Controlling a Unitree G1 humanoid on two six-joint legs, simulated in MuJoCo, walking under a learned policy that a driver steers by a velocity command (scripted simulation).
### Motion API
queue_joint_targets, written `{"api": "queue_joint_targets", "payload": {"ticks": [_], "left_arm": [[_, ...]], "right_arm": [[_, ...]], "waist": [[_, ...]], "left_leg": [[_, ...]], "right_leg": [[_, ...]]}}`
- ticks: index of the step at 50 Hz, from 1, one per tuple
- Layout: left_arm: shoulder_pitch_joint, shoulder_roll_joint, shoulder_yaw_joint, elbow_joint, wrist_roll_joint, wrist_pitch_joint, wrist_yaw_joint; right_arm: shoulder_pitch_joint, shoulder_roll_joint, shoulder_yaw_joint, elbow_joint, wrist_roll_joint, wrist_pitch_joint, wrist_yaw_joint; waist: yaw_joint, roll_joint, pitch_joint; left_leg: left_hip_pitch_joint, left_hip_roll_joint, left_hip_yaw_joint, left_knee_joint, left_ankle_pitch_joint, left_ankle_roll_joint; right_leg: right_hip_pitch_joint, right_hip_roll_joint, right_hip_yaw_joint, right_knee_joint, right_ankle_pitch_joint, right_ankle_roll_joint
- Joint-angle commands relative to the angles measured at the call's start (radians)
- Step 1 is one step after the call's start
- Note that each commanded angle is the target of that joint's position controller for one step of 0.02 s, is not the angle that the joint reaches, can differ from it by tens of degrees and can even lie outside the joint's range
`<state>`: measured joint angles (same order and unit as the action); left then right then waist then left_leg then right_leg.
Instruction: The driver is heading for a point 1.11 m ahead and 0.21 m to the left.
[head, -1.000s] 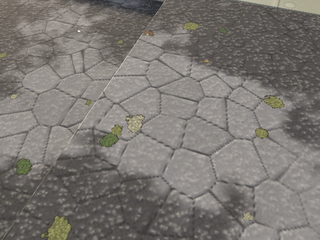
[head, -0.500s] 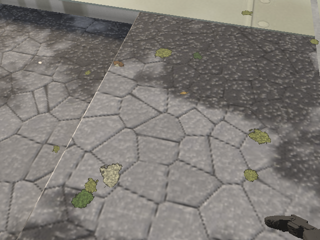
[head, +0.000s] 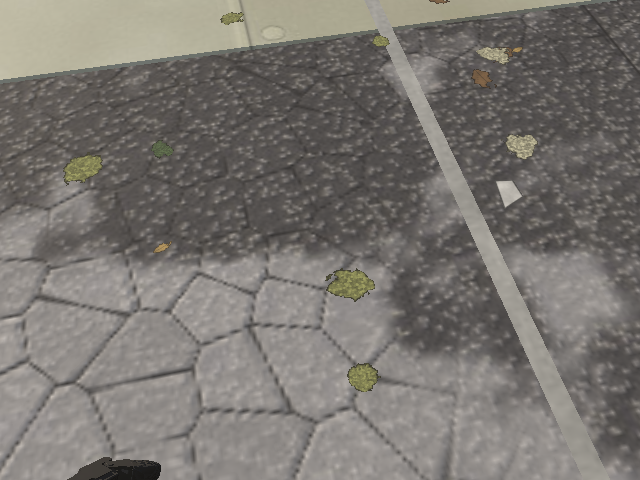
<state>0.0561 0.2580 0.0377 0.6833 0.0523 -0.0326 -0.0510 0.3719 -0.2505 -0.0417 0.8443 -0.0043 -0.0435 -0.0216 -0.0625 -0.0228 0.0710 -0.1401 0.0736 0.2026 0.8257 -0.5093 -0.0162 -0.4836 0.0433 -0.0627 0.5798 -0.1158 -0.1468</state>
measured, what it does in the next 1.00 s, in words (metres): steps on the spot, turning left: left foot, then right foot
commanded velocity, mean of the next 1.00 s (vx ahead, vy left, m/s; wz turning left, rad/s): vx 0.05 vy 0.00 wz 0.28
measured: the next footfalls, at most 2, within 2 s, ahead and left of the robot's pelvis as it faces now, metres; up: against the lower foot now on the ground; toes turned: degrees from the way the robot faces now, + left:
left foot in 0.50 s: +0.05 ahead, +0.11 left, +0.00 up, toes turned +10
right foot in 0.98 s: +0.13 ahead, -0.07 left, +0.00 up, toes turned +24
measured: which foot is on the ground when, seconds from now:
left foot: up 0.00-0.48, down 0.50-0.98, up 1.00-1.00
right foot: down 0.00-0.50, up 0.52-0.96, down 0.98-1.00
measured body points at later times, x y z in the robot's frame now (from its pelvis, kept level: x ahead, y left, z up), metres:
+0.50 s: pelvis +0.05 +0.02 +0.02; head +0.06 +0.03 +0.47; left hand +0.13 +0.29 -0.11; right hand +0.16 -0.23 -0.11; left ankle +0.01 +0.10 -0.72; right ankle +0.11 -0.06 -0.71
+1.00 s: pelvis +0.05 +0.00 +0.02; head +0.08 +0.00 +0.47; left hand +0.07 +0.30 -0.09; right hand +0.25 -0.22 -0.11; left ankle +0.01 +0.10 -0.71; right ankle +0.09 -0.09 -0.72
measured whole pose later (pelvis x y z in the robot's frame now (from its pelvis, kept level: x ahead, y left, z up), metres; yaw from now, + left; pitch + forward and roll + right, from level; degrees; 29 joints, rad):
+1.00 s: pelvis +0.05 +0.00 +0.02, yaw +23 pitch +0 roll +0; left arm 0.17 0.26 0.03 0.76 0.02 0.03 0.04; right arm 0.22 -0.29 -0.07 0.78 -0.01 0.05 -0.01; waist -0.01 0.02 0.05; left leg -0.25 -0.11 -0.18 0.52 -0.27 0.03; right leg -0.24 0.03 0.02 0.49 -0.23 -0.03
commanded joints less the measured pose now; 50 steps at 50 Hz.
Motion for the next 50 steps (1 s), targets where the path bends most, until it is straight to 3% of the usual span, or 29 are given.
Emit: {"api": "queue_joint_targets", "payload": {"ticks": [1,2,3,4,5,7,10,12,15,20,23,24,25,26,27,28,29,30,32,34,37,41,45,47,48,49,50], "left_arm": [[0.329,0.246,0.086,-0.008,-0.065,0.016,0.041],[0.237,0.176,0.064,-0.019,-0.058,0.024,0.057],[0.162,0.088,0.034,-0.014,-0.057,0.026,0.063],[0.130,0.056,0.018,-0.003,-0.058,0.023,0.069],[0.115,0.034,0.006,0.010,-0.046,0.018,0.068],[0.132,0.040,0.000,0.038,-0.026,-0.002,0.064],[0.114,0.059,0.000,0.059,-0.022,-0.015,0.062],[0.124,0.078,0.007,0.069,-0.026,-0.005,0.067],[0.148,0.096,0.018,0.077,-0.028,0.019,0.078],[0.167,0.108,0.032,0.092,-0.026,0.038,0.094],[0.147,0.128,0.042,0.098,-0.033,0.048,0.098],[0.153,0.138,0.047,0.105,-0.034,0.053,0.098],[0.170,0.119,0.047,0.103,-0.033,0.056,0.094],[0.167,0.043,0.029,0.052,-0.037,0.057,0.089],[0.060,0.067,0.030,0.037,-0.032,0.067,0.099],[0.080,0.067,0.031,0.042,-0.033,0.076,0.094],[0.102,0.075,0.035,0.056,-0.040,0.076,0.088],[0.117,0.095,0.042,0.063,-0.037,0.072,0.086],[0.142,0.110,0.047,0.073,-0.023,0.072,0.077],[0.125,0.097,0.043,0.060,-0.032,0.072,0.074],[0.085,0.092,0.037,0.036,-0.037,0.076,0.079],[0.062,0.098,0.030,0.012,-0.042,0.072,0.082],[0.106,0.101,0.025,0.012,-0.051,0.065,0.087],[0.164,0.086,0.019,0.031,-0.052,0.060,0.089],[0.196,0.066,0.013,0.046,-0.045,0.054,0.091],[0.172,0.075,0.006,0.042,-0.029,0.043,0.096],[0.122,0.119,-0.003,0.019,-0.018,0.032,0.095]], "right_arm": [[0.101,-0.118,-0.025,-0.085,-0.018,0.023,-0.007],[0.047,-0.090,-0.011,-0.093,0.000,0.024,-0.004],[0.004,-0.086,-0.006,-0.081,-0.009,0.025,-0.004],[-0.012,-0.088,-0.008,-0.080,-0.020,0.037,0.000],[0.035,-0.082,-0.007,-0.050,-0.024,0.055,0.004],[0.080,-0.062,-0.005,-0.016,-0.013,0.075,0.011],[0.045,-0.051,-0.007,-0.006,-0.012,0.088,0.012],[-0.012,-0.068,-0.014,-0.017,-0.018,0.094,0.011],[-0.076,-0.072,-0.020,-0.040,-0.018,0.099,0.015],[-0.088,-0.048,-0.019,-0.058,-0.012,0.093,0.016],[-0.040,-0.035,-0.017,-0.056,-0.006,0.083,0.019],[-0.022,-0.044,-0.017,-0.057,-0.007,0.076,0.021],[-0.022,-0.100,-0.028,-0.063,-0.017,0.068,0.020],[-0.038,-0.231,-0.060,-0.092,-0.023,0.064,0.016],[0.014,-0.244,-0.073,-0.073,-0.025,0.066,0.010],[0.003,-0.210,-0.066,-0.071,-0.017,0.067,0.003],[-0.066,-0.182,-0.060,-0.081,-0.009,0.071,0.001],[-0.121,-0.168,-0.056,-0.098,-0.005,0.075,0.001],[-0.133,-0.146,-0.052,-0.115,0.003,0.075,0.006],[-0.096,-0.158,-0.058,-0.108,0.005,0.071,0.009],[-0.053,-0.178,-0.067,-0.101,-0.001,0.072,0.004],[-0.060,-0.205,-0.078,-0.114,-0.010,0.080,0.009],[-0.119,-0.199,-0.073,-0.129,-0.018,0.084,0.016],[-0.163,-0.177,-0.061,-0.128,-0.014,0.087,0.013],[-0.185,-0.152,-0.048,-0.126,-0.003,0.088,0.008],[-0.151,-0.093,-0.025,-0.118,-0.008,0.082,0.005],[-0.060,-0.031,-0.005,-0.101,-0.012,0.080,0.005]], "waist": [[0.132,-0.013,-0.478],[0.119,-0.056,-0.375],[0.083,0.004,-0.248],[0.053,-0.022,-0.183],[0.029,-0.027,-0.166],[0.012,-0.014,-0.182],[0.015,-0.050,-0.157],[0.038,-0.081,-0.131],[0.065,-0.076,-0.096],[0.077,-0.063,-0.095],[0.046,-0.065,-0.121],[0.030,-0.049,-0.113],[0.039,0.053,-0.091],[0.070,0.285,-0.065],[-0.005,0.241,-0.010],[0.032,0.145,-0.021],[0.066,0.110,-0.017],[0.087,0.117,-0.025],[0.080,0.121,-0.088],[0.063,0.107,-0.107],[0.031,0.138,-0.099],[0.016,0.149,-0.105],[0.032,0.166,-0.124],[0.066,0.158,-0.132],[0.093,0.135,-0.130],[0.068,0.045,-0.133],[0.011,-0.144,-0.147]], "left_leg": [[-0.436,-0.032,-0.222,0.614,-0.085,-0.015],[-0.468,-0.025,-0.207,0.602,-0.015,-0.019],[-0.436,0.020,-0.218,0.485,0.040,-0.018],[-0.376,0.030,-0.223,0.399,0.067,-0.015],[-0.278,0.021,-0.215,0.347,0.099,-0.015],[-0.164,-0.010,-0.218,0.267,0.134,-0.005],[-0.156,-0.030,-0.236,0.120,0.163,0.005],[-0.189,-0.035,-0.224,0.068,0.164,0.010],[-0.234,-0.038,-0.206,0.034,0.120,0.014],[-0.225,-0.055,-0.168,-0.052,0.039,0.031],[-0.118,-0.081,-0.135,-0.237,0.109,0.061],[-0.057,-0.080,-0.157,-0.373,0.210,0.079],[-0.018,0.000,-0.307,-0.525,0.240,0.110],[0.045,0.270,-0.683,-0.562,0.516,0.211],[-0.019,0.315,-0.693,-0.559,0.741,0.320],[-0.027,0.254,-0.606,-0.538,0.763,0.326],[-0.028,0.184,-0.532,-0.529,0.727,0.287],[-0.004,0.138,-0.496,-0.519,0.731,0.253],[0.057,0.100,-0.465,-0.486,0.847,0.250],[0.105,0.098,-0.478,-0.470,0.866,0.254],[0.143,0.101,-0.530,-0.459,0.824,0.260],[0.094,0.097,-0.593,-0.440,0.776,0.264],[0.012,0.082,-0.610,-0.415,0.803,0.232],[-0.031,0.064,-0.594,-0.393,0.758,0.191],[-0.084,0.038,-0.578,-0.377,0.646,0.149],[-0.141,-0.010,-0.544,-0.349,0.456,0.092],[-0.197,-0.114,-0.424,-0.264,0.142,0.046]], "right_leg": [[0.741,-0.445,0.524,-0.066,1.037,-0.248],[0.610,-0.417,0.450,-0.133,0.808,-0.258],[0.452,-0.343,0.359,-0.199,0.651,-0.187],[0.348,-0.289,0.297,-0.235,0.598,-0.138],[0.259,-0.259,0.224,-0.259,0.610,-0.107],[0.194,-0.245,0.157,-0.281,0.632,-0.078],[0.194,-0.243,0.124,-0.321,0.419,-0.048],[0.215,-0.251,0.136,-0.343,0.207,-0.049],[0.238,-0.284,0.169,-0.358,-0.019,-0.077],[0.299,-0.327,0.174,-0.306,0.011,-0.104],[0.300,-0.320,0.122,-0.220,0.121,-0.066],[0.261,-0.305,0.086,-0.174,0.104,-0.018],[0.187,-0.249,0.025,-0.055,-0.005,0.054],[-0.040,-0.073,-0.085,0.145,-0.328,0.146],[-0.101,-0.008,0.004,0.332,-0.473,0.159],[-0.091,-0.028,0.068,0.430,-0.421,0.165],[-0.094,-0.036,0.088,0.449,-0.346,0.165],[-0.106,-0.036,0.090,0.456,-0.302,0.167],[-0.095,-0.027,0.081,0.499,-0.269,0.183],[-0.112,-0.032,0.086,0.471,-0.264,0.195],[-0.127,-0.036,0.093,0.373,-0.275,0.203],[-0.052,-0.023,0.103,0.268,-0.296,0.193],[0.110,-0.007,0.085,0.146,-0.302,0.164],[0.238,-0.010,0.065,-0.020,-0.222,0.144],[0.349,-0.022,0.064,-0.199,-0.086,0.133],[0.431,-0.120,0.189,-0.313,-0.038,0.119],[0.465,-0.333,0.459,-0.378,0.073,0.068]]}}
